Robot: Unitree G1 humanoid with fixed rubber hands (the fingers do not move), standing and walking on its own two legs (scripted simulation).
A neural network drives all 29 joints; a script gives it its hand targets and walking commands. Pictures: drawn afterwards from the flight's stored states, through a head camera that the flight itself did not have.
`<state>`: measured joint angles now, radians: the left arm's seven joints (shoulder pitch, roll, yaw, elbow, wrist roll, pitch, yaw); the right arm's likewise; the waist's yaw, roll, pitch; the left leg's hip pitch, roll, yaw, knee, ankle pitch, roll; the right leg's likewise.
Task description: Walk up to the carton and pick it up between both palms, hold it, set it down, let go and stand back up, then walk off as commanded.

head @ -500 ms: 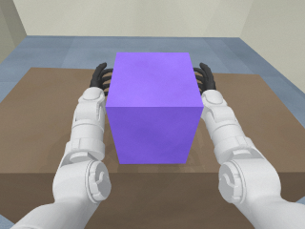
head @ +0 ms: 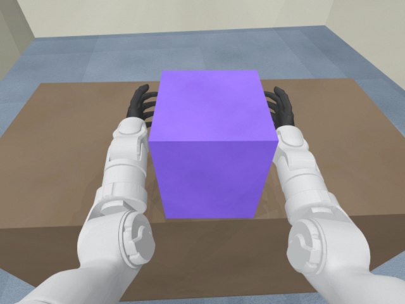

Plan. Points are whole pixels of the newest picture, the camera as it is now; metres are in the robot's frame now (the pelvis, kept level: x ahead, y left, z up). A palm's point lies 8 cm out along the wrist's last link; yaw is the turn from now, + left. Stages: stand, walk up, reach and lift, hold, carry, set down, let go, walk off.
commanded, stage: set down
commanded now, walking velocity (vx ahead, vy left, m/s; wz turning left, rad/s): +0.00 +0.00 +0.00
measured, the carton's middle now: (209, 147) +0.41 -0.01 +0.08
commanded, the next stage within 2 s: none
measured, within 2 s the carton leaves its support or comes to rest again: rests again in 0.34 s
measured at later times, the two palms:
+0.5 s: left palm (141, 121) +0.42 +0.13 +0.15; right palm (286, 129) +0.40 -0.17 +0.14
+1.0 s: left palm (141, 125) +0.42 +0.13 +0.14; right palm (285, 131) +0.40 -0.17 +0.14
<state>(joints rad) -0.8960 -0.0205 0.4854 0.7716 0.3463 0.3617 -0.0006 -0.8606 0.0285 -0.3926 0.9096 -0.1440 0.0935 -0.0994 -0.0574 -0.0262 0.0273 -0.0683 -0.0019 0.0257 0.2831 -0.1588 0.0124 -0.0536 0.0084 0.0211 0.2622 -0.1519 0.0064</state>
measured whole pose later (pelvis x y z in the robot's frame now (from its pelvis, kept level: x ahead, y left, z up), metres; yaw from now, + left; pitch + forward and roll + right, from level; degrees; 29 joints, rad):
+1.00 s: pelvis +0.01 +0.00 +0.00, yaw -2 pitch -5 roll +0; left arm -0.80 -0.10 0.52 0.62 0.43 0.26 -0.06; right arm -0.76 0.08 -0.46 0.78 -0.26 -0.01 -0.02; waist -0.04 -0.03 0.08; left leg -0.02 0.01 0.07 0.28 -0.18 0.02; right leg -0.02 0.00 0.00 0.25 -0.16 0.01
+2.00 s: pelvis +0.00 +0.00 -0.01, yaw -4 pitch +9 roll -2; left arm -0.85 0.11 0.15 0.90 0.00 0.13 0.15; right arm -0.81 -0.14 -0.04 0.94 0.18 -0.04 -0.16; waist 0.00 -0.01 -0.11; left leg -0.38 0.07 0.10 0.44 -0.21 0.00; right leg -0.35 0.05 0.01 0.31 -0.12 -0.01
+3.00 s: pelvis -0.02 -0.01 +0.00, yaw -3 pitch -3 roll +0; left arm -0.14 0.25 0.07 -0.06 -0.16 0.52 0.04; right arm -0.15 -0.17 -0.04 0.04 0.30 0.30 -0.15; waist 0.00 -0.09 0.05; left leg -0.13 0.03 0.07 0.35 -0.16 -0.01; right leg -0.14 0.04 0.01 0.33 -0.14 -0.03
